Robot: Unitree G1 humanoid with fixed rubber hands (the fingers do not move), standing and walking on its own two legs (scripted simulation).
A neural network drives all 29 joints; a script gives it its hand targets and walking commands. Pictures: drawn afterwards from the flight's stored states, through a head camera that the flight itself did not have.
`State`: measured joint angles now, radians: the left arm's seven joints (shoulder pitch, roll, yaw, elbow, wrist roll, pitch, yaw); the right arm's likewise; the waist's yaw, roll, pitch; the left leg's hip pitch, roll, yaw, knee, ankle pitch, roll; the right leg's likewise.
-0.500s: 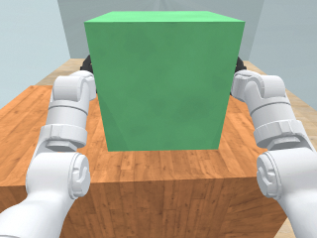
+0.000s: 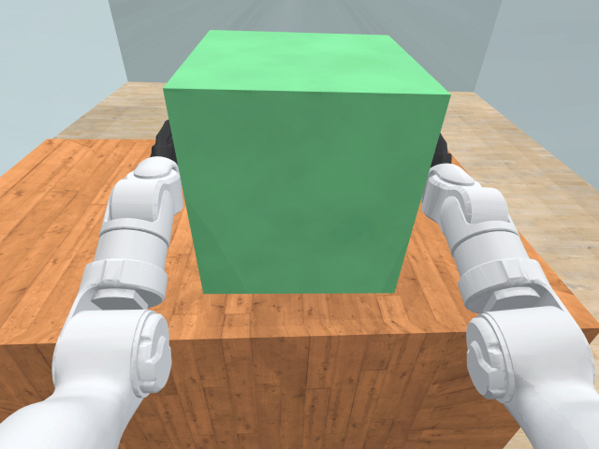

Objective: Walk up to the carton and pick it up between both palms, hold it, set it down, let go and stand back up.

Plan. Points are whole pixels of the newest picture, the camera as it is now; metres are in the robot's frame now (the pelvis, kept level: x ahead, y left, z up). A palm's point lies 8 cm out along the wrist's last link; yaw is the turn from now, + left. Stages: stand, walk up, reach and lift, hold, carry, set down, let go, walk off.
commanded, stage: set down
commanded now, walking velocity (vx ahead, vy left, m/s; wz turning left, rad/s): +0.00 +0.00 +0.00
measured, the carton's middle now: (300, 158) +0.44 +0.00 +0.25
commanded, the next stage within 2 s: none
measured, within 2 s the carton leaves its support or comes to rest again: neither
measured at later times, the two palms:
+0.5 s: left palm (183, 168) +0.42 +0.16 +0.24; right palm (438, 188) +0.40 -0.19 +0.22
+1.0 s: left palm (190, 195) +0.44 +0.16 +0.19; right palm (425, 217) +0.40 -0.19 +0.17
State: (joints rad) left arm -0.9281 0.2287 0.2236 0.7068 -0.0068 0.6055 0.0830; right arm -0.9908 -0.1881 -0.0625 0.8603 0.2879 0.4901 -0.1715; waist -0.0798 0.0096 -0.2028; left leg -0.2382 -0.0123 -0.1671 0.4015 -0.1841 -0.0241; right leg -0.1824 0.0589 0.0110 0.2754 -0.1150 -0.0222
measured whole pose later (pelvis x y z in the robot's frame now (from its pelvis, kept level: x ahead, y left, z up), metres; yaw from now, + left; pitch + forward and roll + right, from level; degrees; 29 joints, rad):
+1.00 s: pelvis +0.02 +0.00 +0.00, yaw -1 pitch +1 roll -1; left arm -0.84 0.15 0.23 0.70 0.06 0.48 0.08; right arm -0.78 -0.12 -0.17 0.80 0.18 0.31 -0.12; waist -0.07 -0.02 -0.12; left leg -0.18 -0.01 -0.14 0.37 -0.21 -0.02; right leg -0.13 0.06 0.02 0.26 -0.14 -0.02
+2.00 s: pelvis +0.03 +0.00 +0.00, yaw -2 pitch +8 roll -1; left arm -0.89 0.12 0.23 0.97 0.04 0.24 0.12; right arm -0.80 -0.09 -0.37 0.94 -0.05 0.15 -0.02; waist -0.06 0.01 -0.18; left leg -0.31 0.00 -0.10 0.38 -0.21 -0.02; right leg -0.28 0.05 0.02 0.28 -0.14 -0.02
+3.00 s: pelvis -0.01 +0.00 -0.02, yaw -4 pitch +19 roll -1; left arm -1.15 0.35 -0.07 1.19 -0.37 0.20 0.13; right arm -1.03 -0.39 -0.06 1.08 0.32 0.20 -0.02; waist -0.02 -0.01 -0.24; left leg -0.67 0.02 -0.06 0.54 -0.20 -0.03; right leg -0.66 0.06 0.01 0.47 -0.13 -0.03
